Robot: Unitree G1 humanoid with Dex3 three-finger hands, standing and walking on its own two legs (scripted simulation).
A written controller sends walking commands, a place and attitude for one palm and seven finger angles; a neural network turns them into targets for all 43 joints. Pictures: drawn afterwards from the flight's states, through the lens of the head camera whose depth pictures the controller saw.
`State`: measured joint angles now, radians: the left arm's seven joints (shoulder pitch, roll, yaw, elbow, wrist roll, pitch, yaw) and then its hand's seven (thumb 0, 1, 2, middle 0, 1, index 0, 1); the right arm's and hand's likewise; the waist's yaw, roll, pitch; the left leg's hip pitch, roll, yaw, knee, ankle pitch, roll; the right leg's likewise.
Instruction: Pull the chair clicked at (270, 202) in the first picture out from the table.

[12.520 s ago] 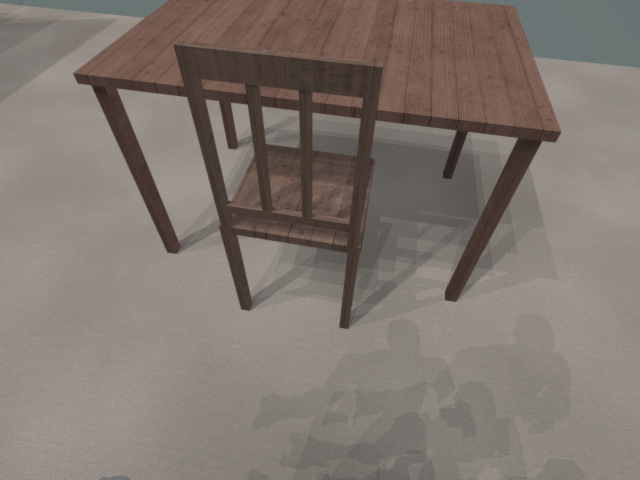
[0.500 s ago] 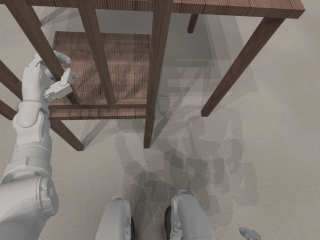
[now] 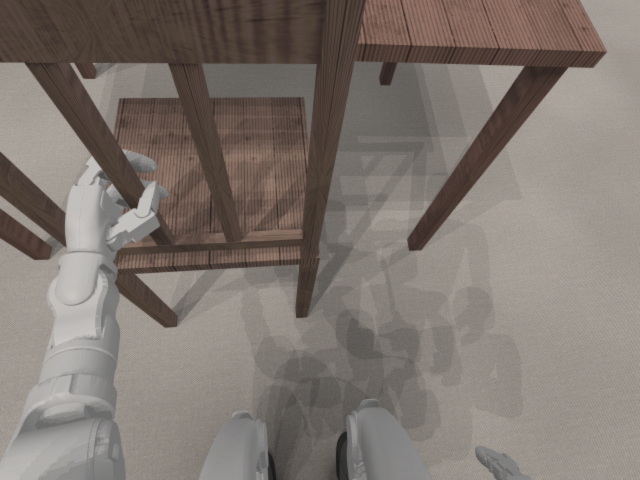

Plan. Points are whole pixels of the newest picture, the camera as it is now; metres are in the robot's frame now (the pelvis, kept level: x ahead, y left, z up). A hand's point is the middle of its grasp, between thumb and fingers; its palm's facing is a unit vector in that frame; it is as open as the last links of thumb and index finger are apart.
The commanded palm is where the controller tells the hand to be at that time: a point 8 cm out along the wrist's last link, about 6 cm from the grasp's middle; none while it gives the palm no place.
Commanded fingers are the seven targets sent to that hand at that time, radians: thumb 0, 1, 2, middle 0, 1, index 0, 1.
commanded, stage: hook a spindle and tug to test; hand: left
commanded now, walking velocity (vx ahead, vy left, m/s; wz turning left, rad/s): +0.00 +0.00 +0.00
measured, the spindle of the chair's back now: (124, 179) +0.46 +0.22 +0.04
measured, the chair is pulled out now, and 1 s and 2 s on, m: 0.01 0.12 0.17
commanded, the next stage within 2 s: step backward, pulling the chair out in 0.06 s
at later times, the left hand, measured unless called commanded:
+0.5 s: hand (162, 216) +0.42 +0.17 +0.03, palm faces +0.14 -0.98 -0.11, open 5.3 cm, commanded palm +0.40 +0.22 +0.03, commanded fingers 0.00 0.90 0.90 -0.50 -1.45 -0.50 -1.45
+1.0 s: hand (206, 288) +0.33 +0.12 +0.03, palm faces +0.05 -0.99 -0.16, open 5.2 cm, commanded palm +0.32 +0.17 +0.03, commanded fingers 0.00 0.90 0.90 -0.50 -1.45 -0.50 -1.45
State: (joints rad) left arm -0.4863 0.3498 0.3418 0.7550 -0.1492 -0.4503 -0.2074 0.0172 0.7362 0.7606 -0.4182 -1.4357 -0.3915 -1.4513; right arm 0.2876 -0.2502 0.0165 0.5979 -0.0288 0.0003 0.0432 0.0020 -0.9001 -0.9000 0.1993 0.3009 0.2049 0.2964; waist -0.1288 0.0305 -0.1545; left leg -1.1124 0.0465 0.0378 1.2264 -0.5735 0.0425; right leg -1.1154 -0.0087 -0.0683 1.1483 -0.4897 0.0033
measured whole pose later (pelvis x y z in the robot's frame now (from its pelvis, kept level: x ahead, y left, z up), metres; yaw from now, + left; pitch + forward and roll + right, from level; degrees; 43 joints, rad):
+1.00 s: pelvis -0.05 -0.01 +0.09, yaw +0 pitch +7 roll +0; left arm -0.50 0.20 0.08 1.03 -0.09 -0.20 0.11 0.01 0.71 0.73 -0.26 -1.09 -0.49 -1.45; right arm 0.21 -0.26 0.00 0.70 0.06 0.06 -0.13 0.00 -0.90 -0.90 0.20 0.30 0.21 0.30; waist -0.10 0.02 0.08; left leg -0.49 0.02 0.08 0.59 -0.23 0.02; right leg -0.52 0.00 -0.03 0.55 -0.16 -0.01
